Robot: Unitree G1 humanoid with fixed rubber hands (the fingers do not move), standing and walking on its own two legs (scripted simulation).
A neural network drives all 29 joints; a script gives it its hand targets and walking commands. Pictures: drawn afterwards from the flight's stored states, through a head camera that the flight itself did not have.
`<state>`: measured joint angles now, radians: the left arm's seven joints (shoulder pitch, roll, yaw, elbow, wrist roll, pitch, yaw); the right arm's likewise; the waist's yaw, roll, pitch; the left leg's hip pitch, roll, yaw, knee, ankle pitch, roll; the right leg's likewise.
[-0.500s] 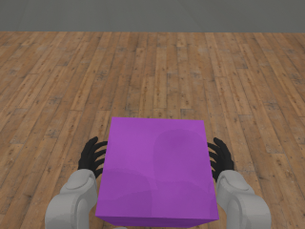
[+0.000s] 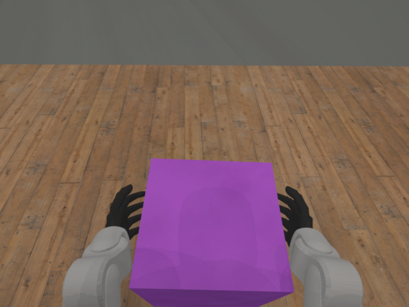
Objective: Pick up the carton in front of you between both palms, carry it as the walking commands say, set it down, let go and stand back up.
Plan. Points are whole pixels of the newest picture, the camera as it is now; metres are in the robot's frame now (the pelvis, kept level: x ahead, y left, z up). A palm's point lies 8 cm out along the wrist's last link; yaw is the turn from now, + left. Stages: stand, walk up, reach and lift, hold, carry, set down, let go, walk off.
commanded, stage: carry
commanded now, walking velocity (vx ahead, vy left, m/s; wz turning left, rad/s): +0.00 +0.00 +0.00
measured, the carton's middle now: (207, 240) +0.24 +0.00 +0.01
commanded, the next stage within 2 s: none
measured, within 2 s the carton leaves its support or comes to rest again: neither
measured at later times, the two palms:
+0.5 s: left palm (133, 239) +0.23 +0.13 +0.05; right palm (300, 241) +0.23 -0.17 +0.04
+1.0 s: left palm (144, 239) +0.24 +0.11 +0.03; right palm (304, 243) +0.23 -0.19 +0.02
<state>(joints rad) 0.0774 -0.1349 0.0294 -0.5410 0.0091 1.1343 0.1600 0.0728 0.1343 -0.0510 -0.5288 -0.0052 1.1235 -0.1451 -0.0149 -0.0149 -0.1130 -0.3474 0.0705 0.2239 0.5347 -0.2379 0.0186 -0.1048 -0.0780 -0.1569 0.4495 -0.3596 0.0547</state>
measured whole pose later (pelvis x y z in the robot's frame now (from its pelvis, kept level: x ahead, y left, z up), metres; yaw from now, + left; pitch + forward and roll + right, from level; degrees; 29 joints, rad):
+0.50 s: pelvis -0.02 -0.02 -0.01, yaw +0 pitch +3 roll +1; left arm -0.01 -0.13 0.05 -0.27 0.11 1.01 0.10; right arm -0.02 0.13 -0.07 -0.23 -0.10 0.98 -0.08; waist -0.01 -0.02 -0.09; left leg -0.34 0.09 0.22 0.56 -0.27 0.00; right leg -0.10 -0.07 -0.16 0.48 -0.44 0.02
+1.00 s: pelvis -0.05 -0.03 -0.01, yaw -1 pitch +2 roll +1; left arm -0.20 -0.14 0.16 0.13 0.21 0.69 0.03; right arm -0.21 0.14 -0.18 0.13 -0.21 0.70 -0.03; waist -0.01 -0.01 -0.03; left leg -0.35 0.11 0.22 0.53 -0.20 0.00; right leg -0.14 -0.04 -0.15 0.53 -0.41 -0.01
